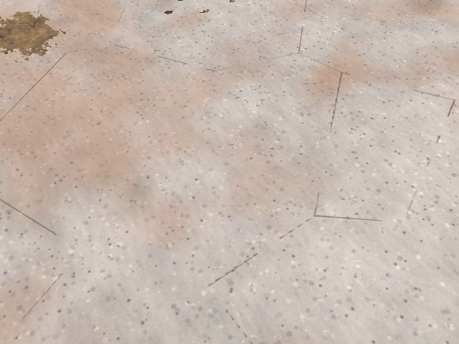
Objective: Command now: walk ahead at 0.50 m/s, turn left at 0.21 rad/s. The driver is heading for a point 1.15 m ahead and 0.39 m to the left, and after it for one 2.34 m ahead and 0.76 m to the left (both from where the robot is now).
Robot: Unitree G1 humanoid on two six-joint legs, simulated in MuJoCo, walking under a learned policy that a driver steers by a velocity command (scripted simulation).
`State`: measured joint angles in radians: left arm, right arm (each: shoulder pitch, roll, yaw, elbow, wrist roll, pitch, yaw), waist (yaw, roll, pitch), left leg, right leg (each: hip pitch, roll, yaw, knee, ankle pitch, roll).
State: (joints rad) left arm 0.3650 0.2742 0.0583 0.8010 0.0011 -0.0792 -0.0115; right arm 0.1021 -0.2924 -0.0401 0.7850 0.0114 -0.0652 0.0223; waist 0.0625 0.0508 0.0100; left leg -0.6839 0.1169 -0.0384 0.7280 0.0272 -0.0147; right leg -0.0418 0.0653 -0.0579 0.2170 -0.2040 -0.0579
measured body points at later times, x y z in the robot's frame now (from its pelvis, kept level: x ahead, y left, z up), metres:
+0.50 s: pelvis +0.28 +0.08 +0.00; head +0.31 +0.10 +0.45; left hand +0.42 +0.37 -0.09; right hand +0.41 -0.19 -0.11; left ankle +0.24 +0.14 -0.75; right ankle +0.48 -0.07 -0.69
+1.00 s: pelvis +0.55 +0.11 +0.00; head +0.58 +0.13 +0.45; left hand +0.42 +0.38 -0.12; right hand +0.85 -0.01 -0.09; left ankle +0.57 +0.32 -0.68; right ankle +0.56 -0.01 -0.75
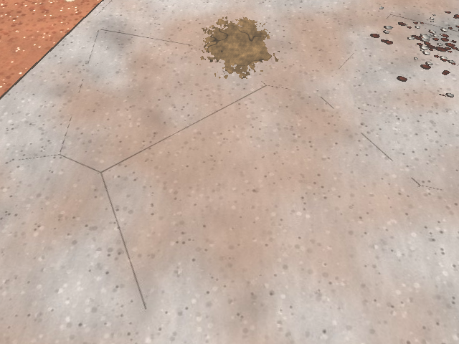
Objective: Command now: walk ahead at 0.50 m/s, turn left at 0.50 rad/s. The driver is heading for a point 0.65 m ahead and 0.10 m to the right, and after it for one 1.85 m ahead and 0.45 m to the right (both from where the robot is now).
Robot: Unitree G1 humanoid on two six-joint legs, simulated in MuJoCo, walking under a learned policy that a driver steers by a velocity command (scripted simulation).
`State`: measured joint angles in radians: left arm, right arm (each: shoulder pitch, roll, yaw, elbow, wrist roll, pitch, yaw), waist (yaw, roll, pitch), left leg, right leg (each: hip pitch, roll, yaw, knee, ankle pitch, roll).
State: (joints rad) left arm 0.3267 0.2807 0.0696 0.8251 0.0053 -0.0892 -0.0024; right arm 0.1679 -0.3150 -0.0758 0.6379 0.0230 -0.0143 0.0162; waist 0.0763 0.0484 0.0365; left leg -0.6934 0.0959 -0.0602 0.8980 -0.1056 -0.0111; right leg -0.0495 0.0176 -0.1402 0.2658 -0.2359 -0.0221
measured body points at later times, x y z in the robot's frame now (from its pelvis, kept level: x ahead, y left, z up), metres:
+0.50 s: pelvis +0.28 +0.07 +0.00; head +0.30 +0.07 +0.45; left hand +0.41 +0.34 -0.11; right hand +0.35 -0.21 -0.11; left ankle +0.23 +0.15 -0.74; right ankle +0.42 -0.11 -0.67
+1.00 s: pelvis +0.57 -0.01 +0.00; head +0.60 -0.04 +0.45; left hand +0.72 +0.24 -0.11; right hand +0.68 -0.32 -0.09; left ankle +0.73 +0.15 -0.68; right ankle +0.54 -0.07 -0.74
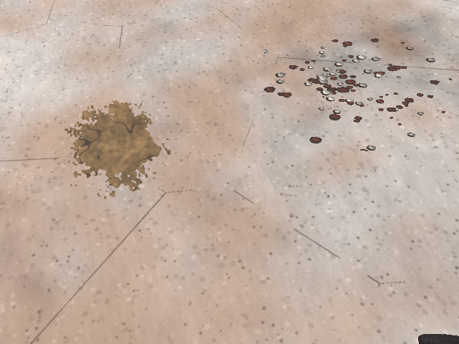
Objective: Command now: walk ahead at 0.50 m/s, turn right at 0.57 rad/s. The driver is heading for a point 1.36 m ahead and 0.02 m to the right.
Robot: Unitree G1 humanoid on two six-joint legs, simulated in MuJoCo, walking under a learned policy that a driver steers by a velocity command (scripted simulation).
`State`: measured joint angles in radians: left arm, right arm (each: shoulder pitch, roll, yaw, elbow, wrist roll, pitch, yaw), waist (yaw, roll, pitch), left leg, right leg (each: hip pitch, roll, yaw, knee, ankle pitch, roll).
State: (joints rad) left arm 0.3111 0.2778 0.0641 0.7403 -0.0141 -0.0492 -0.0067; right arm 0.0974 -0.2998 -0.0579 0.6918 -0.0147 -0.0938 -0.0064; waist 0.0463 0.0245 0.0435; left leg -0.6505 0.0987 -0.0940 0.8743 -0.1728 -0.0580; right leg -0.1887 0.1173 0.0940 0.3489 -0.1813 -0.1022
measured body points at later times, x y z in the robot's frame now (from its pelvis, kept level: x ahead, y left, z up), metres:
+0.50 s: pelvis +0.28 +0.04 +0.00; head +0.31 +0.04 +0.45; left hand +0.52 +0.25 -0.09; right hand +0.24 -0.24 -0.12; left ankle +0.27 +0.15 -0.75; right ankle +0.34 -0.14 -0.69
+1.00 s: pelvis +0.52 -0.09 +0.00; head +0.54 -0.11 +0.45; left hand +0.65 +0.17 -0.11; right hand +0.60 -0.39 -0.11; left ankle +0.70 +0.05 -0.67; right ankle +0.47 -0.16 -0.75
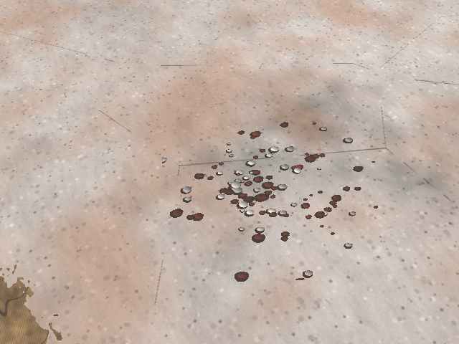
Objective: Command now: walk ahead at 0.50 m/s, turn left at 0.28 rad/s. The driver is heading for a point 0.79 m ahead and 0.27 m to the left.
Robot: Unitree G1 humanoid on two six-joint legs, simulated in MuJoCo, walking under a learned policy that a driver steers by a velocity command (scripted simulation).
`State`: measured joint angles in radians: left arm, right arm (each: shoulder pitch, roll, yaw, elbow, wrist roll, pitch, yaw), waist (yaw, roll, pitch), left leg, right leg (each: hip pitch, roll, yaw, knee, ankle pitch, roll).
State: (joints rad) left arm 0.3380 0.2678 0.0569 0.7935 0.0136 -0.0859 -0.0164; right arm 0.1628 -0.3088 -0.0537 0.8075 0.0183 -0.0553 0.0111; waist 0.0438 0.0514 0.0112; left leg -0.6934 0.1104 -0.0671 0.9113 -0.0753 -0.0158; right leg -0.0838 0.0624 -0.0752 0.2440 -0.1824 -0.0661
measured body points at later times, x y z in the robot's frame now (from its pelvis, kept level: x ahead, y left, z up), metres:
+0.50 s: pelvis +0.29 +0.08 +0.00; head +0.32 +0.10 +0.45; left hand +0.39 +0.38 -0.10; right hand +0.44 -0.17 -0.11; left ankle +0.27 +0.15 -0.75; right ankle +0.42 -0.08 -0.68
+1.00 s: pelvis +0.56 +0.12 +0.00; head +0.59 +0.13 +0.45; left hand +0.44 +0.38 -0.12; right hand +0.85 -0.02 -0.10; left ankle +0.55 +0.30 -0.67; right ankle +0.59 +0.01 -0.75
